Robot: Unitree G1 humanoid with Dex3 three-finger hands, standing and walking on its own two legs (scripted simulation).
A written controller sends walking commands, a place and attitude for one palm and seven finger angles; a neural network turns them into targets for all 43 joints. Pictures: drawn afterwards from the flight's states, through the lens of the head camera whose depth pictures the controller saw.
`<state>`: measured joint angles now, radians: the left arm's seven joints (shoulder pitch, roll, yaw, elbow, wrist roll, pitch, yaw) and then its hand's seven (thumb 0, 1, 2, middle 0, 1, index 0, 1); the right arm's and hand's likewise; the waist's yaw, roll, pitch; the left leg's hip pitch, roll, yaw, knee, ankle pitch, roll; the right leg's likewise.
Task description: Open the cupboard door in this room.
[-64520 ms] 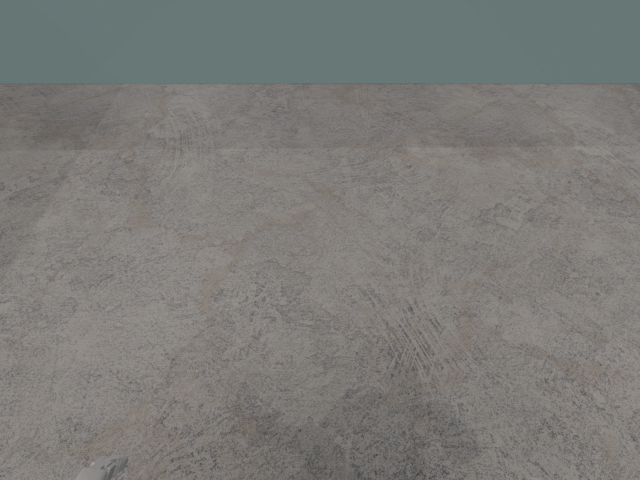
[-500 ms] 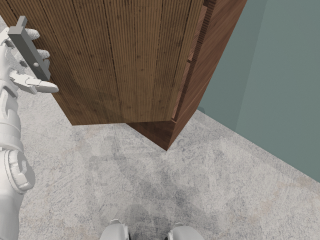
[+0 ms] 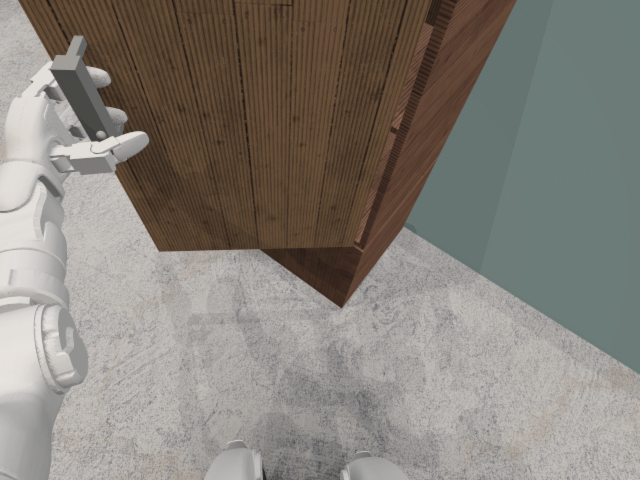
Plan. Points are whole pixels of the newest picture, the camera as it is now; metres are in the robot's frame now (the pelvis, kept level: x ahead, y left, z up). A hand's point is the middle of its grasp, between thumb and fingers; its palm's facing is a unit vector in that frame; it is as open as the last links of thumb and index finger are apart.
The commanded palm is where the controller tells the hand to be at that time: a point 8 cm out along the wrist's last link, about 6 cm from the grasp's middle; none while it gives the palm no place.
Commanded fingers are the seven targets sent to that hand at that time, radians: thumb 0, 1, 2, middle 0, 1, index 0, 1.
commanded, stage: close the thumb around the handle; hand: left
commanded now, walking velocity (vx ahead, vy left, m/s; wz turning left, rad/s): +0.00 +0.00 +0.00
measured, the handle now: (96, 102) +0.55 +0.24 +0.12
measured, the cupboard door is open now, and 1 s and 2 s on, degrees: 41 55 81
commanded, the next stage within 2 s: pull the door open along its arc in 0.32 s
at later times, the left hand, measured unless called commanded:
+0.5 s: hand (106, 127) +0.51 +0.22 +0.12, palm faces +0.03 -1.00 +0.00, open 5.9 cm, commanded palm +0.48 +0.27 +0.11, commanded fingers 0.00 0.90 0.90 -0.40 -1.35 -0.40 -1.35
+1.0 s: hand (112, 201) +0.40 +0.20 +0.12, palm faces +0.05 -1.00 +0.04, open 6.3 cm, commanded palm +0.33 +0.26 +0.11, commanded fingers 0.00 0.90 0.90 -0.40 -1.35 -0.40 -1.35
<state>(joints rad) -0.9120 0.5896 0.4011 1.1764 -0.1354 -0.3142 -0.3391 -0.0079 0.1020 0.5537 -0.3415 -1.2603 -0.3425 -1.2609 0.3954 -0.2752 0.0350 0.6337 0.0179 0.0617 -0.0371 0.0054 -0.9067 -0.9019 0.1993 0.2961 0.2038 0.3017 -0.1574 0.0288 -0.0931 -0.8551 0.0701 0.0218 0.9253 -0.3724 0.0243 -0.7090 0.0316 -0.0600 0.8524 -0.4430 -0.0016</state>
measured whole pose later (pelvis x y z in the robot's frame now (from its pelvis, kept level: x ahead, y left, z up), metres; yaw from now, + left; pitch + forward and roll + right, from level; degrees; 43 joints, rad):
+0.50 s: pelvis -0.01 -0.01 +0.00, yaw +0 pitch +19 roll -4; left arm -0.99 0.65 0.42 1.25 -0.11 -0.31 -0.34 0.01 0.70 0.81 -0.36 -1.34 -0.36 -1.35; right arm 0.42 -0.29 0.04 0.65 0.02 0.05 -0.05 0.01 -0.91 -0.90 0.20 0.30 0.20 0.30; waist -0.18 0.03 -0.08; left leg -0.90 0.08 0.01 0.93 -0.36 0.01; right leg -0.75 0.04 -0.07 0.87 -0.44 -0.01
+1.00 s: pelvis +0.03 +0.00 +0.02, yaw -2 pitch +12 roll -1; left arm -0.26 0.31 0.34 0.43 -0.29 -0.18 -0.23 0.00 0.68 0.73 -0.33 -1.33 -0.32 -1.29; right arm 0.33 -0.25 0.01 0.52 0.05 0.04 -0.01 0.01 -0.91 -0.90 0.20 0.30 0.20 0.30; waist -0.06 0.04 -0.13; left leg -0.64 0.06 0.08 0.81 -0.38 0.02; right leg -0.54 0.02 0.00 0.77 -0.44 0.00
